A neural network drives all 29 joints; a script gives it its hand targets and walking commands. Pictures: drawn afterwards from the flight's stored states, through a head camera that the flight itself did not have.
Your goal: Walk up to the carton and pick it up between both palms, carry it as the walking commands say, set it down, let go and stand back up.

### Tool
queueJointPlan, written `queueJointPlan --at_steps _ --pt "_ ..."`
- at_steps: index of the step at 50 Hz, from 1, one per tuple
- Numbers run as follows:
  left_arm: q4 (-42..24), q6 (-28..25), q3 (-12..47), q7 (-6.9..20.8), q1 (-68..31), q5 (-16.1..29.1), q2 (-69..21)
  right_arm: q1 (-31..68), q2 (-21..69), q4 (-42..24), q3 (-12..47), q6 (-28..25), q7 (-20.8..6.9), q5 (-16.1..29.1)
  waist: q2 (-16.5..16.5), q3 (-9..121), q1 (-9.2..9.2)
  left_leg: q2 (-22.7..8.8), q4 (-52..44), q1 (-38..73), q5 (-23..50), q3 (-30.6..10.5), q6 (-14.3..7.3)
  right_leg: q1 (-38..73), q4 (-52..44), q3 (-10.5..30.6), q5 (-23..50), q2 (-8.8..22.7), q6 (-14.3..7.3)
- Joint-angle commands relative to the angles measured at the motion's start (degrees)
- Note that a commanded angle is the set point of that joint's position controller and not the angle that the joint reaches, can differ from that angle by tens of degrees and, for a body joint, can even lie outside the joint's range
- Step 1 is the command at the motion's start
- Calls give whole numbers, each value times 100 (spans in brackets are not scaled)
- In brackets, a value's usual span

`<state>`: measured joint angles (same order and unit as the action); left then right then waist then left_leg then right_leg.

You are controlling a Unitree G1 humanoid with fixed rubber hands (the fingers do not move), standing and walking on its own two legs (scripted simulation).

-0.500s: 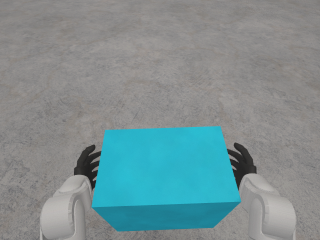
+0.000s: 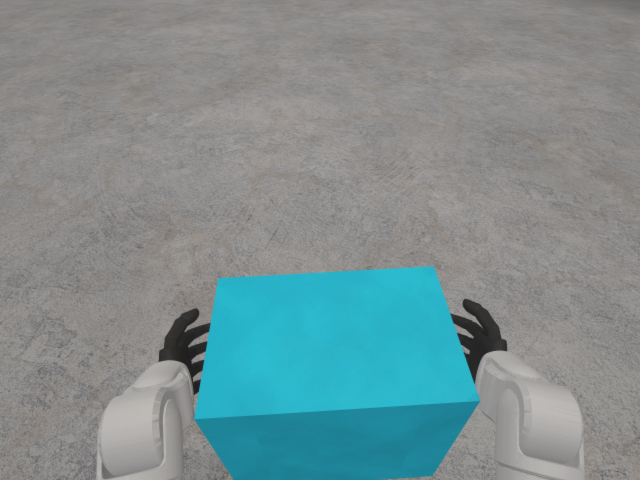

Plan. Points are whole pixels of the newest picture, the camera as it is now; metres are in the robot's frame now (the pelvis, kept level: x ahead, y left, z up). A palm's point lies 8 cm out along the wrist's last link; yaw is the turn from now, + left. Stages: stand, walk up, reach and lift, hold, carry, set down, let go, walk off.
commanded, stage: carry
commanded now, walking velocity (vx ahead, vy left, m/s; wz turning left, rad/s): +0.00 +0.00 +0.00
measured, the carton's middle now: (332, 383) +0.26 +0.00 +0.01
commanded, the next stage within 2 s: none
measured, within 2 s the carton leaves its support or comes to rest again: neither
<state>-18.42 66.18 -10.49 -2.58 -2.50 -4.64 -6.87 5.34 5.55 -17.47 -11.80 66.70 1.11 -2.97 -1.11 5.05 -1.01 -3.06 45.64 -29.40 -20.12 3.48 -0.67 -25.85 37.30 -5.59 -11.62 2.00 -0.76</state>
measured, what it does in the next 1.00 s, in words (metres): walks backwards: left foot, then right foot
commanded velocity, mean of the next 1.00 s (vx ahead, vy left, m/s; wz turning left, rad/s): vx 0.00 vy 0.00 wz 0.00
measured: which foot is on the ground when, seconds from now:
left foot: up 0.00-0.00, down 0.02-0.58, up 0.60-0.74, down 0.76-1.00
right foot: down 0.00-0.06, up 0.08-0.18, down 0.20-1.00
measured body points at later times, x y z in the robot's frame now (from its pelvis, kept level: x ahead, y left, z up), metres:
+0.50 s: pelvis -0.09 +0.01 +0.00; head -0.12 +0.01 +0.44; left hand +0.18 +0.17 +0.06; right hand +0.17 -0.18 +0.07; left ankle +0.07 +0.11 -0.71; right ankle +0.01 -0.11 -0.71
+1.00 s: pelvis -0.15 +0.01 +0.01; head -0.18 +0.01 +0.46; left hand +0.11 +0.19 +0.07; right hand +0.12 -0.16 +0.07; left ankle -0.11 +0.10 -0.71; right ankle -0.04 -0.11 -0.71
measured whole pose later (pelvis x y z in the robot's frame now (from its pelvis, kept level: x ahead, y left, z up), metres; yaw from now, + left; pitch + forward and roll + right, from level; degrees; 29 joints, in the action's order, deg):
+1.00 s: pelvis -0.15 +0.01 +0.01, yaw +0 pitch +2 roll +0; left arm -12.3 61.6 -10.6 -1.7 -4.9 -4.6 -4.6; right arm 5.7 7.0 -12.3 -11.8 60.3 0.8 -5.0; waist 1.0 6.3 -0.8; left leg 0.8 34.9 -22.0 -14.7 5.5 -2.9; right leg -27.1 31.6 -4.7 -7.5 2.8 -1.0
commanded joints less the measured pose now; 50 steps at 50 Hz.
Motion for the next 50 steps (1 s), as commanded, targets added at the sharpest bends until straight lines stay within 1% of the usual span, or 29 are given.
queueJointPlan --at_steps 1,2,3,4,7,10,11,12,14,16,19,22,24,25,26,27,29,30,31,32,34,35,37,38,40,41,42,46,50 --pt "-902 -39 4431 1410 -3663 2171 -4129 3303 4662 -590 4461 -35 -1134 1855 882 1179 145 68 -1068 1714 -237 -37 -133 -634 -1730 852 -2127 1024 -271" --pt "-787 -24 4412 1367 -3591 2095 -4171 3301 4655 -537 4452 -6 -1101 1903 599 1177 132 -69 -1784 1785 -203 -263 -95 -536 -1497 772 -2005 858 -177" --pt "-1001 -28 4496 1333 -3815 2147 -4129 3118 4574 -485 4406 -19 -1102 1856 -649 1081 198 -862 -2718 1395 -1349 -1467 -322 -830 -764 321 -1971 350 117" --pt "-935 28 4463 1324 -3747 2220 -4267 3110 4687 -591 4377 -41 -1125 1933 -1273 1188 205 -1496 -3472 657 -2114 -2300 -593 -105 630 55 -1426 8 228" --pt "-938 -18 4517 1367 -3481 2348 -4405 3079 4624 -809 4377 -33 -1110 1929 -972 1291 61 -1236 -3436 -53 -1704 -1419 -418 729 1099 254 -1120 -70 -17" --pt "-1009 5 4604 1332 -3353 2364 -4273 2746 4550 -682 4362 -13 -1096 1827 -508 1545 23 -878 -2941 426 -700 -874 -93 1298 -524 148 -701 -62 -222" --pt "-940 19 4575 1348 -3424 2320 -4180 2753 4427 -542 4237 -26 -1098 1693 -673 1545 25 -693 -3013 349 -512 -766 101 1517 -889 221 -801 37 -282" --pt "-673 -5 4478 1364 -3327 2199 -4147 2843 4379 -496 4200 -34 -1106 1654 -279 1380 47 -489 -2936 359 -628 -526 221 1276 -1091 432 -1216 189 -316" --pt "-822 -47 4441 1341 -3348 2142 -4178 3054 4501 -657 4414 -40 -1124 1807 681 1299 103 -170 -1762 1179 -319 -101 120 113 -1837 1022 -2273 679 -360" --pt "-847 -44 4442 1329 -3476 2150 -4264 3097 4606 -637 4458 -47 -1140 1885 677 1432 131 -95 -924 1606 263 -132 -2 -376 -1971 1085 -2189 963 -382" --pt "-756 18 4271 1316 -3425 2030 -4074 3093 4597 -445 4433 17 -1172 1880 682 1371 167 -63 -773 1812 -82 -151 -193 -997 -1704 728 -2523 797 -301" --pt "-695 17 4256 1319 -3442 1971 -4092 3093 4584 -223 4306 38 -1207 1865 160 1127 185 -256 -1339 1472 -849 -460 -317 -1200 -1112 288 -2475 429 -151" --pt "-507 -5 4185 1306 -3412 1951 -4219 3131 4578 -245 4186 -6 -1196 1871 -1463 1163 170 -977 -3360 40 -2175 -1410 -232 132 919 -309 -1532 -328 -1" --pt "-840 -32 4331 1309 -3460 2137 -4300 3106 4676 -506 4362 2 -1208 2010 -1567 1367 116 -1356 -3919 -558 -2608 -1637 -290 878 1806 -236 -1334 -424 -9" --pt "-798 -23 4349 1317 -3448 2193 -4351 3254 4680 -591 4395 10 -1195 2037 -1482 1349 16 -1209 -3958 -849 -2425 -1119 -98 1363 1580 -244 -1342 -397 -122" --pt "-1025 -68 4369 1322 -3560 2256 -4339 3429 4651 -772 4418 -10 -1180 2038 -1290 1313 -95 -858 -3804 -1209 -2283 -618 180 1908 1057 -343 -1285 -499 -259" --pt "-1068 -41 4433 1307 -3515 2316 -4277 3315 4549 -848 4350 -13 -1135 1882 230 1212 -217 -32 -1953 -1222 -1455 216 554 2196 -814 298 -2037 -118 -513" --pt "-794 -45 4440 1302 -3391 2217 -4385 3177 4513 -770 4308 26 -1122 1820 2149 1070 -110 312 720 -464 -1134 333 283 229 -2382 2551 -3450 1389 -953" --pt "-730 -67 4404 1351 -3404 2084 -4307 2897 4574 -511 4377 -8 -1112 1751 1451 1098 138 195 2001 571 -455 -293 191 -1004 -3021 2822 -3842 2002 -1207" --pt "-514 -77 4229 1364 -3374 1930 -4136 2858 4457 -306 4342 -76 -1116 1659 975 1001 187 227 2351 1166 -183 -363 169 -1612 -3045 2199 -3535 1750 -994" --pt "240 -538 3622 1379 -3482 1392 -3823 2788 4242 699 3593 -549 -1146 1064 704 1353 214 178 1157 1639 -224 -73 -50 -1138 -2626 1128 -2428 1266 -481" --pt "-678 -671 4136 1373 -3681 1858 -4009 3324 4440 -432 4209 -667 -1152 1545 913 1392 131 392 415 1524 -613 147 -124 -641 -2406 963 -2106 1141 -404" --pt "-1049 -628 4445 1256 -3893 2062 -4111 3527 4557 -707 4427 -587 -1021 1787 921 1483 93 414 -1290 1562 -672 135 -210 176 -1979 1133 -1897 1140 -418" --pt "-1009 -498 4538 1193 -3687 2036 -4073 3306 4553 -616 4421 -479 -956 1825 610 1409 72 177 -2221 1648 -379 -115 -187 424 -1650 1059 -1609 945 -319" --pt "-504 -459 4073 1182 -3357 1648 -3712 2496 4301 218 3962 -494 -967 1391 -867 1247 186 -1213 -2932 1455 -756 -1988 -669 -49 -773 378 -538 255 128" --pt "-671 -430 4316 1203 -3238 1807 -3914 2712 4356 -410 4206 -516 -1019 1614 -1094 1193 165 -1358 -3025 1117 -469 -2175 -720 107 -184 400 -843 183 121" --pt "-972 -396 4481 1224 -3423 2062 -4130 2998 4495 -758 4441 -442 -1044 1837 -697 1303 131 -1264 -2828 911 -189 -1800 -677 414 -18 462 -792 185 52" --pt "-338 -442 4096 1293 -3259 1794 -3871 2520 4148 119 3855 -481 -997 1267 -378 1346 49 -640 -2560 276 113 -885 -263 1279 -649 456 156 327 -140" --pt "-226 -627 4046 1319 -3371 1749 -3934 2977 4267 -30 4070 -672 -1048 1386 -56 1128 99 -478 -2724 206 -1521 -887 -232 829 -1013 616 -1137 384 -161"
